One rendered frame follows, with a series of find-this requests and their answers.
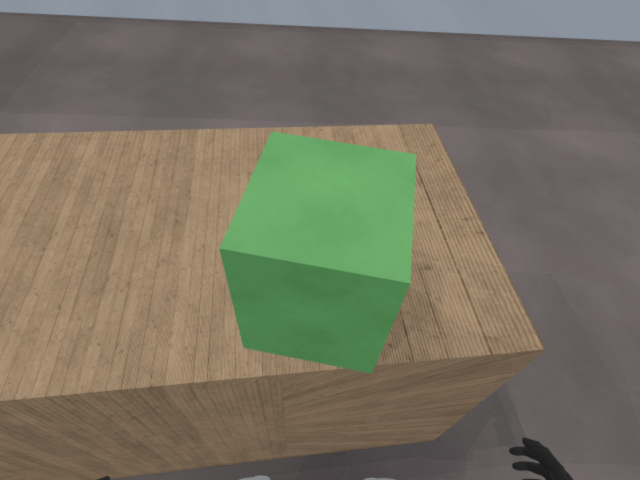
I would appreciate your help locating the carton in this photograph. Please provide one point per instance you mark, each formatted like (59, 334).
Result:
(318, 254)

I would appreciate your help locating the pedestal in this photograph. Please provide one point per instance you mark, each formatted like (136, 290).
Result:
(120, 352)

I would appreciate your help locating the right robot hand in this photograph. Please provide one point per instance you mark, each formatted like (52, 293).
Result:
(549, 466)

